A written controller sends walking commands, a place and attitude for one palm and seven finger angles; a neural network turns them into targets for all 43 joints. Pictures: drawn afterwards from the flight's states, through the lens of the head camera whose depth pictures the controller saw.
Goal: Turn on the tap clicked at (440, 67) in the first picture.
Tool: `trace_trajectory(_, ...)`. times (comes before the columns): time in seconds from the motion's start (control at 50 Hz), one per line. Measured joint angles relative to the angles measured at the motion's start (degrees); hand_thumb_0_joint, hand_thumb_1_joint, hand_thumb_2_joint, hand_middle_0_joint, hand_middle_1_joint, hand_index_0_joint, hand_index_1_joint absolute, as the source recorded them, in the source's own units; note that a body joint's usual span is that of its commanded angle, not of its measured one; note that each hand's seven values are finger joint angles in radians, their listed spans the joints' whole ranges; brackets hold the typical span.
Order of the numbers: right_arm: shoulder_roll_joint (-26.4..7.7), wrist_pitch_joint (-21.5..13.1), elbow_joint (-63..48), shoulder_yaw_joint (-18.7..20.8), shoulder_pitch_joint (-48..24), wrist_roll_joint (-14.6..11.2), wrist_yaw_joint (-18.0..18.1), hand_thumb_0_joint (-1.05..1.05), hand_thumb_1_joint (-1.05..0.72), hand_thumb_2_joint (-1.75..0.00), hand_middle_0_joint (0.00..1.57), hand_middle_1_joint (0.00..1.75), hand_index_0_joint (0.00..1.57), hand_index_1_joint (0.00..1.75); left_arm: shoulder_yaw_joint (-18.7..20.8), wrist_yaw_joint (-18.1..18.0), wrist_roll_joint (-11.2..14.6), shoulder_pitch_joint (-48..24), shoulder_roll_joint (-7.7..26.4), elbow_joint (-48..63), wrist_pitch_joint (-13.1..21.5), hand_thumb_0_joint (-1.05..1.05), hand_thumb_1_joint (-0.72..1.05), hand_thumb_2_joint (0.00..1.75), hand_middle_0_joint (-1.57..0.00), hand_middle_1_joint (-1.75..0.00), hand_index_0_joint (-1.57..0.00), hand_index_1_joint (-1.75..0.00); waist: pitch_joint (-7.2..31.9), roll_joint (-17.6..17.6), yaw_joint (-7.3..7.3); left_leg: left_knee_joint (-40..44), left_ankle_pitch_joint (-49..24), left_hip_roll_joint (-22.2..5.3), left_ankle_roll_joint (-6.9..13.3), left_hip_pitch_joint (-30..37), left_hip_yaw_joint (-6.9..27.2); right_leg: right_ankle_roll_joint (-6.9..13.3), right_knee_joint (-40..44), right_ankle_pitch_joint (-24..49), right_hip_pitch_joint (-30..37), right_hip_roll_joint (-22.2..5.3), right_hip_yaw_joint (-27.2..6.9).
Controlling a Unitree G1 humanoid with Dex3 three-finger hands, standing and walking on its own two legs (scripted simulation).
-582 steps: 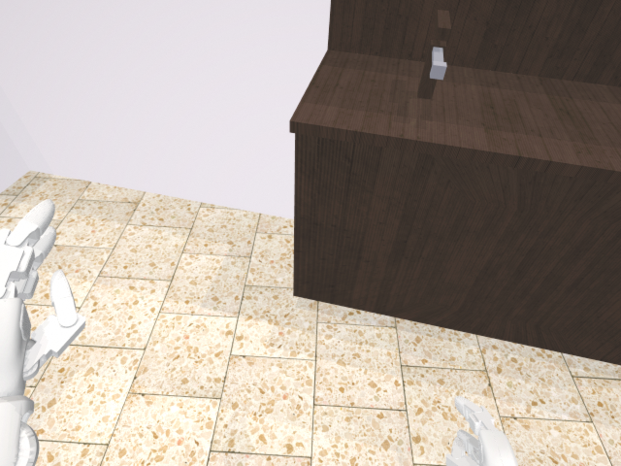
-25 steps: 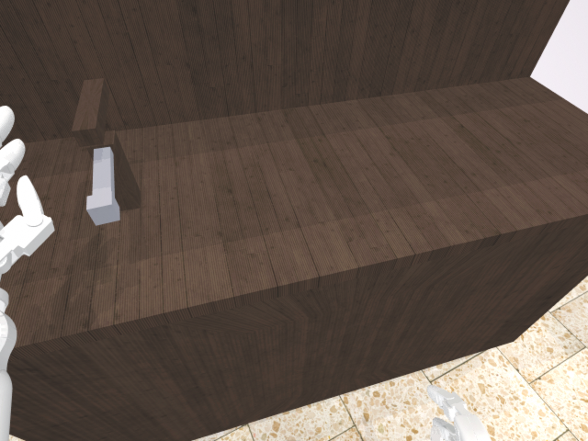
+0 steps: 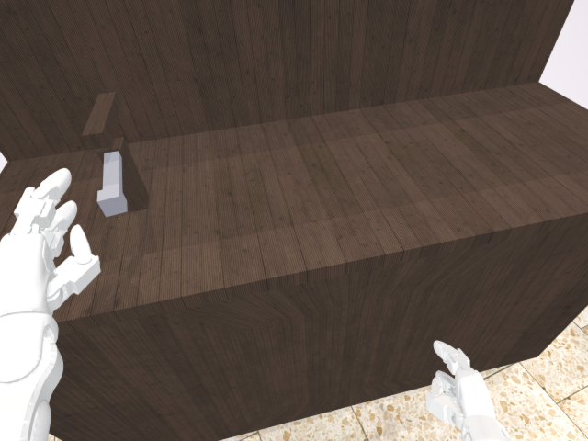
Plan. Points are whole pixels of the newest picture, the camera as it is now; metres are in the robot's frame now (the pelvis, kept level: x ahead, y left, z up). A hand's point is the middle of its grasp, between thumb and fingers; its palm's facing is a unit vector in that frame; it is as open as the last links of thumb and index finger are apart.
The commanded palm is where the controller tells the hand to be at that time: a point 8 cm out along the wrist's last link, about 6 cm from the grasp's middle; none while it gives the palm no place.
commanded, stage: turn the palm inward beside the body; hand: left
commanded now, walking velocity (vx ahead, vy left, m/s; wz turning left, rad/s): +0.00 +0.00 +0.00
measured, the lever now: (112, 201) +0.35 +0.30 +0.17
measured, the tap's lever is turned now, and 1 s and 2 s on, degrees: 8 8 8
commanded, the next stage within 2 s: reach beside the lever's end, fingers flat in 1.56 s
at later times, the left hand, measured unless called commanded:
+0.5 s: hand (74, 258) +0.22 +0.26 +0.21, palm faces +0.47 -0.85 -0.21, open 7.4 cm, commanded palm +0.16 +0.29 +0.22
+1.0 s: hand (55, 263) +0.20 +0.24 +0.24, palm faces +0.51 -0.85 -0.13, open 7.4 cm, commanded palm +0.14 +0.28 +0.23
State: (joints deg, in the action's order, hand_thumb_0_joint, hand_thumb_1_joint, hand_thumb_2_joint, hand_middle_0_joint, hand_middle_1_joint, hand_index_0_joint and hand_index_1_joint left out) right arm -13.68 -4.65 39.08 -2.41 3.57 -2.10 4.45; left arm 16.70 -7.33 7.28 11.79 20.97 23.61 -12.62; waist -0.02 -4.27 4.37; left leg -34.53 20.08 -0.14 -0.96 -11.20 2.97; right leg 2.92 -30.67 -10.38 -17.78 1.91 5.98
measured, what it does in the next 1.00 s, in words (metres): stands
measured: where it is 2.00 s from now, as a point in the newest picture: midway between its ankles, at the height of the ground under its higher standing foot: outside the picture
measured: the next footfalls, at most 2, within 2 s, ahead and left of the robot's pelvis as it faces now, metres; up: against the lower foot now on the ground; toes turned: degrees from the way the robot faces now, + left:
none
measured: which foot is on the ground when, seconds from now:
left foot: down 0.00-1.00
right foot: down 0.00-1.00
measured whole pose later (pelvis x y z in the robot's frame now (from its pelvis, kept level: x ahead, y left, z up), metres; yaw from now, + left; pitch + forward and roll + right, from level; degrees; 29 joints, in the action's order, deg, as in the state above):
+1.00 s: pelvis +0.01 +0.01 +0.00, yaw +1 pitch -6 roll +0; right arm -13.4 -7.5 39.8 -4.8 4.1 -3.6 4.9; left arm 18.3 -11.0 14.5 15.7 16.6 41.1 -26.0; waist 2.3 -4.3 6.6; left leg -30.7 19.3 1.1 -0.2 -5.2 3.2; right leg 3.4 -29.4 -10.8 -12.7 0.7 6.0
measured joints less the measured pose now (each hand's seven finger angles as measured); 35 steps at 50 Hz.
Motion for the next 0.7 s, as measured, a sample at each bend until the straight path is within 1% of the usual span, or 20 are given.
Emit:
trace_trajectory(0.04,0.63,-0.20,-0.05,0.33,-0.19,-0.02,-0.06,0.01,-0.90,-0.90,0.21,0.30,0.21,0.30,-0.42,-0.28,0.93,1.62,-0.24,2.11,0.55,0.01,0.90,0.90,-0.20,-0.30,-0.20,-0.30,0.25,0.65,-0.38,-0.15,0.20,-0.09,-0.14,-0.37,-0.30,0.01,-0.41,-0.17,-0.61,0.11,-0.28)
trace_trajectory(0.08,1.05,-0.40,-0.08,0.64,0.12,-0.08,-0.22,0.01,-0.90,-0.90,0.21,0.30,0.21,0.30,-0.26,-1.27,1.52,3.18,-0.68,4.34,1.57,0.01,0.90,0.90,-0.20,-0.30,-0.20,-0.30,0.46,1.39,-0.46,-0.37,0.53,-0.25,-0.17,-0.55,-0.54,0.19,-0.70,-0.38,-0.93,0.29,-0.48)
trace_trajectory(0.14,1.02,-0.68,-0.33,1.03,1.42,0.19,-0.40,0.01,-0.90,-0.90,0.21,0.30,0.21,0.30,0.70,-3.70,1.36,5.11,-1.26,7.01,2.64,0.01,0.89,0.90,-0.21,-0.30,-0.21,-0.30,0.85,1.89,-0.23,-0.45,1.06,-0.22,0.01,-0.30,-0.73,0.75,-0.96,-0.68,-0.84,0.31,-0.65)
trace_trajectory(0.18,0.61,-0.75,-0.42,0.97,2.48,0.27,-0.43,0.01,-0.90,-0.90,0.21,0.30,0.20,0.30,1.64,-4.75,0.96,6.39,-1.51,8.04,2.55,0.01,0.89,0.90,-0.21,-0.30,-0.21,-0.30,1.23,1.75,0.02,-0.19,1.26,0.01,0.32,0.12,-0.78,0.94,-1.04,-0.95,-0.56,0.10,-0.73)
trace_trajectory(0.22,0.12,-0.96,-0.40,0.76,3.54,0.36,-0.30,0.01,-0.90,-0.90,0.21,0.30,0.20,0.30,2.28,-4.98,0.69,7.35,-1.73,8.61,1.92,0.01,0.89,0.90,-0.21,-0.30,-0.21,-0.30,1.58,1.40,0.29,0.28,1.29,0.36,0.68,0.67,-0.72,0.68,-1.00,-1.28,-0.13,-0.25,-0.74)
trace_trajectory(0.26,-0.22,-1.45,-0.36,0.51,4.59,0.40,-0.01,0.01,-0.90,-0.90,0.20,0.30,0.20,0.30,2.30,-4.23,0.86,7.94,-2.05,9.06,1.24,0.01,0.90,0.90,-0.21,-0.30,-0.21,-0.30,1.93,1.16,0.60,0.84,1.19,0.79,1.01,1.19,-0.57,0.32,-0.94,-1.57,0.29,-0.70,-0.66)
trace_trajectory(0.32,-0.28,-2.76,-0.06,0.04,5.37,0.20,0.46,0.01,-0.90,-0.90,0.20,0.30,0.20,0.30,1.28,-2.55,1.56,7.98,-3.01,9.71,0.58,0.01,0.90,0.90,-0.20,-0.30,-0.20,-0.30,1.97,0.92,0.98,1.44,1.06,1.31,1.37,2.01,-0.40,-0.08,-0.83,-1.84,1.01,-1.23,-0.57)
trace_trajectory(0.38,0.36,-3.91,0.01,-0.41,5.53,0.14,0.68,0.01,-0.90,-0.90,0.21,0.30,0.20,0.30,0.05,-1.32,2.36,8.02,-3.50,10.44,0.00,0.01,0.90,0.90,-0.20,-0.30,-0.20,-0.30,2.19,1.16,1.08,1.96,0.92,1.66,1.56,2.54,-0.43,-0.32,-0.83,-2.00,1.33,-1.58,-0.66)
trace_trajectory(0.46,1.36,-4.65,-0.56,-0.80,5.00,0.27,0.41,0.01,-0.90,-0.90,0.21,0.30,0.21,0.30,-0.53,-1.84,2.54,8.01,-3.46,11.84,-1.24,0.01,0.90,0.90,-0.20,-0.30,-0.20,-0.30,2.37,1.28,0.97,2.35,0.84,1.81,1.59,3.02,-0.68,-0.43,-0.75,-2.01,1.61,-1.70,-0.93)
trace_trajectory(0.56,1.79,-4.47,-0.90,-1.31,3.98,0.27,-0.05,0.01,-0.90,-0.90,0.21,0.30,0.21,0.30,0.48,-2.95,3.25,7.69,-3.51,13.91,-3.24,0.02,0.90,0.90,-0.21,-0.30,-0.20,-0.30,2.76,0.90,1.15,2.67,0.68,1.91,1.65,3.40,-0.78,-0.55,-0.48,-1.86,1.96,-1.78,-1.05)
trace_trajectory(0.7,1.14,-3.49,-0.27,-1.88,2.46,-0.38,0.10,0.01,-0.90,-0.90,0.21,0.30,0.21,0.30,1.14,-2.53,4.94,6.59,-4.39,15.12,-7.60,0.01,0.90,0.90,-0.20,-0.30,-0.20,-0.30,2.82,0.31,1.90,3.18,0.23,1.97,1.63,4.43,-0.44,-0.52,0.18,-1.48,3.19,-1.88,-0.72)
